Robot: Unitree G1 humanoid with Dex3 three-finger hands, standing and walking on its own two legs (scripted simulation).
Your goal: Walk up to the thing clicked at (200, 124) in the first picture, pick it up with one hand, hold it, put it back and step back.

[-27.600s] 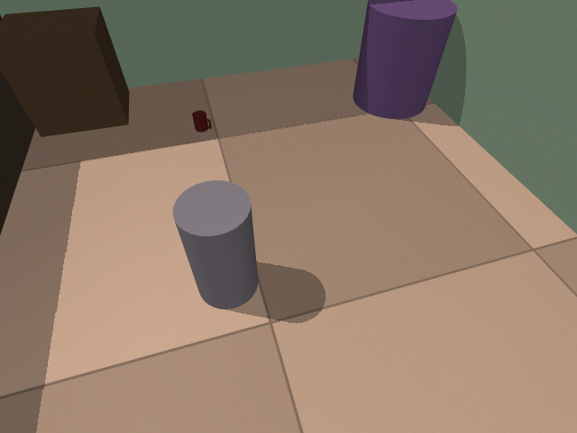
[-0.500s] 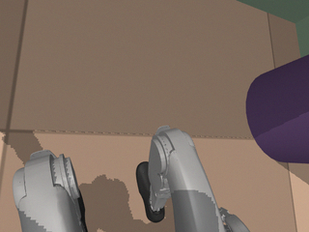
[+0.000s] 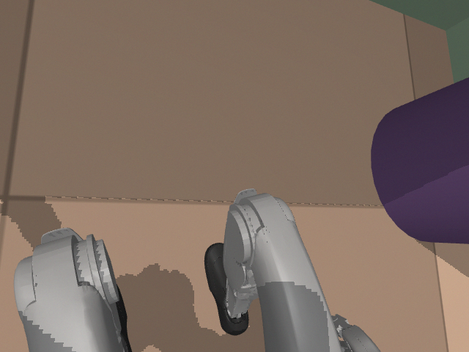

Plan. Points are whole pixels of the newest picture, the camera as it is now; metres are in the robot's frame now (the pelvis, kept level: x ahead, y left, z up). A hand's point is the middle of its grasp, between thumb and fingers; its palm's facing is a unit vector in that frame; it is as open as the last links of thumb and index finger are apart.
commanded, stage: rise first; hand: left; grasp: from above
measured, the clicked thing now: out of the picture +0.50 +0.36 -0.27
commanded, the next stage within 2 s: approach in 1.06 s
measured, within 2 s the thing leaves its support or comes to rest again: neither
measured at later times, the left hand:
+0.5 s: hand out of the picture +0.47 +0.41 -0.14, palm faces -0.44 -0.11 -0.89, open 14.3 cm
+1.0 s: hand out of the picture +0.48 +0.41 -0.14, palm faces -0.44 -0.11 -0.89, open 14.4 cm
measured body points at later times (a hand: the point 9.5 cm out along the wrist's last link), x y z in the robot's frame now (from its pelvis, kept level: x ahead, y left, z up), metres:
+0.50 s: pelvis +0.00 +0.00 +0.00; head +0.25 +0.12 +0.35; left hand +0.49 +0.41 -0.09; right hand +0.07 -0.27 -0.07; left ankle +0.08 +0.12 -0.29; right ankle +0.11 -0.13 -0.29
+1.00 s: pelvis +0.00 +0.00 +0.00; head +0.26 +0.12 +0.35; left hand +0.49 +0.41 -0.09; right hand +0.06 -0.27 -0.07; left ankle +0.08 +0.12 -0.29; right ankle +0.11 -0.13 -0.29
